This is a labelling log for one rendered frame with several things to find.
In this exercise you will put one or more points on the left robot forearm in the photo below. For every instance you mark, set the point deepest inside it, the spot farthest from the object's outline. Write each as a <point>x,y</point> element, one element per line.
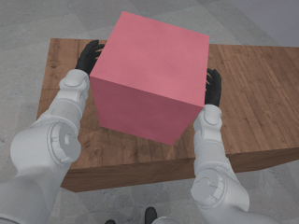
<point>69,103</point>

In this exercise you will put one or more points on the right robot foot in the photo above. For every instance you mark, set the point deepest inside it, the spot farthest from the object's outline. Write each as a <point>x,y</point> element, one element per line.
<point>150,215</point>

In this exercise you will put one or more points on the robot left upper arm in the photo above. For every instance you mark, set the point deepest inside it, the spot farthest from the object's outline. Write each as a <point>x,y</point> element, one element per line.
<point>42,156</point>

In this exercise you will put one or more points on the carton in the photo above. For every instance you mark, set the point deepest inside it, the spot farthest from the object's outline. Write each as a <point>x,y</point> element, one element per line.
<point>150,78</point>

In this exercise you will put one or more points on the pedestal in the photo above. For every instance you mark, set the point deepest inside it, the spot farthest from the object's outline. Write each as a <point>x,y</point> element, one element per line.
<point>259,113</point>

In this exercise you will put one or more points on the right robot forearm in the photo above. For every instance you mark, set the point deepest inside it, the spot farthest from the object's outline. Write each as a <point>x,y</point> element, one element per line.
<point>208,146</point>

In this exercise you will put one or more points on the robot right upper arm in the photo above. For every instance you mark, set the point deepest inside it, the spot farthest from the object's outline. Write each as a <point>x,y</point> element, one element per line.
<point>221,200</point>

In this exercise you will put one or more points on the robot left hand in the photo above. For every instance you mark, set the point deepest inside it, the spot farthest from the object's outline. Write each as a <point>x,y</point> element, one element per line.
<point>87,61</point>

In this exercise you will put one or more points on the robot right hand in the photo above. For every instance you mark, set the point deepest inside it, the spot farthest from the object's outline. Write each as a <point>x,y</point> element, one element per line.
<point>213,89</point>

